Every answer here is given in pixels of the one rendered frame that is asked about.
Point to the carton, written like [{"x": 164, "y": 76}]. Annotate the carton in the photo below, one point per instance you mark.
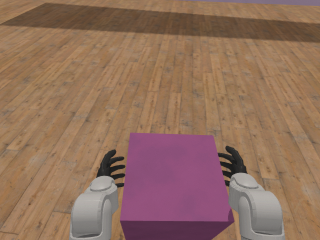
[{"x": 174, "y": 188}]

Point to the left robot forearm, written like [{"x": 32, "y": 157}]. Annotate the left robot forearm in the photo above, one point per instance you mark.
[{"x": 91, "y": 214}]

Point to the robot left hand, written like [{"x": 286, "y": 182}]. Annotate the robot left hand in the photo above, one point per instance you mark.
[{"x": 106, "y": 170}]

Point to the right robot forearm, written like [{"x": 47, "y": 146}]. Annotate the right robot forearm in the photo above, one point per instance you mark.
[{"x": 260, "y": 213}]

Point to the robot right hand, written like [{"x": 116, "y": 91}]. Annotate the robot right hand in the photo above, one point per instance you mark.
[{"x": 237, "y": 165}]

